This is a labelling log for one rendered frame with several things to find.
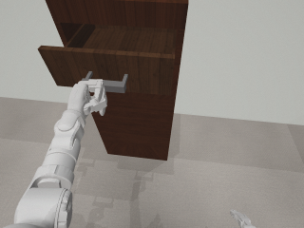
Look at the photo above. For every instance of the drawer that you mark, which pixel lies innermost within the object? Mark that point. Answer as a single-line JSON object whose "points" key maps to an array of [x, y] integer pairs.
{"points": [[147, 55]]}

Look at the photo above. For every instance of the left robot upper arm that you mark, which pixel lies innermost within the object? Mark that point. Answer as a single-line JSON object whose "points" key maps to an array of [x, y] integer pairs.
{"points": [[44, 207]]}

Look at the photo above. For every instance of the robot left forearm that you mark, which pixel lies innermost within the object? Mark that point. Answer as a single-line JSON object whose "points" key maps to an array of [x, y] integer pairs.
{"points": [[60, 160]]}

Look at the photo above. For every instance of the left robot hand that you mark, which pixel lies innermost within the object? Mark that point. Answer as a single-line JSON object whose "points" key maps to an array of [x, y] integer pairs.
{"points": [[80, 99]]}

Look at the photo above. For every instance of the handle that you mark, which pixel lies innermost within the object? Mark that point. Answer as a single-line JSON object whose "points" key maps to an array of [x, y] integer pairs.
{"points": [[111, 86]]}

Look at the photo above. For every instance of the right robot hand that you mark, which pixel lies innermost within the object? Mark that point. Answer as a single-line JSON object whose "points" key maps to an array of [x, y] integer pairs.
{"points": [[242, 220]]}

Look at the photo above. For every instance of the cabinet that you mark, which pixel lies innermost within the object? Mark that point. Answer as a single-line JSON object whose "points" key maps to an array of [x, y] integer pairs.
{"points": [[134, 124]]}

